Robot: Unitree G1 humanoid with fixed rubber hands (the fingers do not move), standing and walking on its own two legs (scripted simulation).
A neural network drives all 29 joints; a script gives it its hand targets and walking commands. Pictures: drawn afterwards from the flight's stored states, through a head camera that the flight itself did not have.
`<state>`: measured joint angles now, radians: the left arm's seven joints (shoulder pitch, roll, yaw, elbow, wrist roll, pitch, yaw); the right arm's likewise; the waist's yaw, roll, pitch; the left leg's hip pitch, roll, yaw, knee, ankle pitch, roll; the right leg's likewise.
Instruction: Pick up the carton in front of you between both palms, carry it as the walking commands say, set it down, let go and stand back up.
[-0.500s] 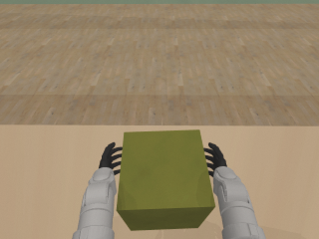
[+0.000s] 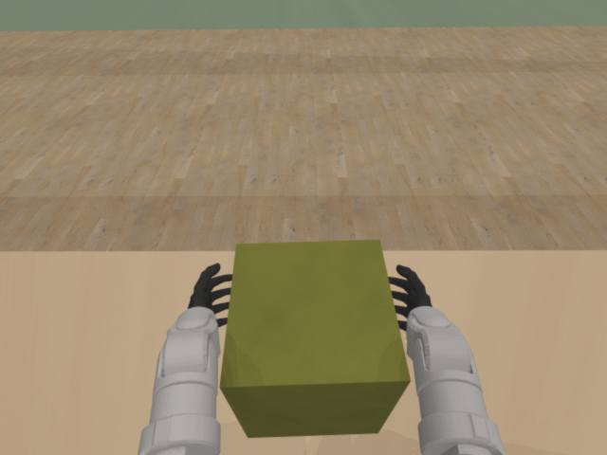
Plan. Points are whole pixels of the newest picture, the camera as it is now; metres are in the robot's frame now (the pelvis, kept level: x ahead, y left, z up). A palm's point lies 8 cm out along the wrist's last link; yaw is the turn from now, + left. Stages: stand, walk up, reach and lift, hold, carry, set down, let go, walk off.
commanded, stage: reach and lift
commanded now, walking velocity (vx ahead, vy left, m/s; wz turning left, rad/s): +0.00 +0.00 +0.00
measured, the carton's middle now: (310, 343) +0.31 +0.00 -0.05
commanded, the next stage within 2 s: hold in 0.58 s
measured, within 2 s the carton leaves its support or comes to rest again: neither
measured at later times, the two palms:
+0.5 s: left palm (200, 310) +0.31 +0.15 +0.04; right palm (417, 310) +0.31 -0.15 +0.04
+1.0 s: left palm (195, 314) +0.30 +0.15 +0.06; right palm (421, 313) +0.29 -0.15 +0.05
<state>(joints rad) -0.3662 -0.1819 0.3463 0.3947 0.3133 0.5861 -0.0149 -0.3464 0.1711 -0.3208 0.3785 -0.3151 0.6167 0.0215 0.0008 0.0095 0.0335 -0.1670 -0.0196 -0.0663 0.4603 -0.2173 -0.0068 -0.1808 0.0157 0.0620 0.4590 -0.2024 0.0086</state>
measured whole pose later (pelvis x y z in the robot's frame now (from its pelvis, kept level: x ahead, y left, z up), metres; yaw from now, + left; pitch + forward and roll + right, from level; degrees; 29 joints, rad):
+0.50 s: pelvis +0.02 +0.00 +0.01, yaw +0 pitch -5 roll +0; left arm -0.26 -0.15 0.23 0.28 0.28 0.66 -0.01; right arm -0.24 0.15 -0.20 0.27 -0.27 0.69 0.00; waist 0.00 0.00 0.02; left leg -0.06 -0.02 -0.07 0.36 -0.20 0.00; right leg -0.07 0.01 0.06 0.35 -0.18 0.01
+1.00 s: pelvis +0.00 +0.00 +0.00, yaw +0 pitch -8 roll +0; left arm -0.31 -0.16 0.26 0.26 0.29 0.74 -0.02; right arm -0.29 0.16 -0.24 0.24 -0.28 0.77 0.01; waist 0.00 0.01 0.05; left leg -0.05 -0.02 -0.07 0.38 -0.19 0.00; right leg -0.06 0.01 0.06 0.37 -0.17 0.01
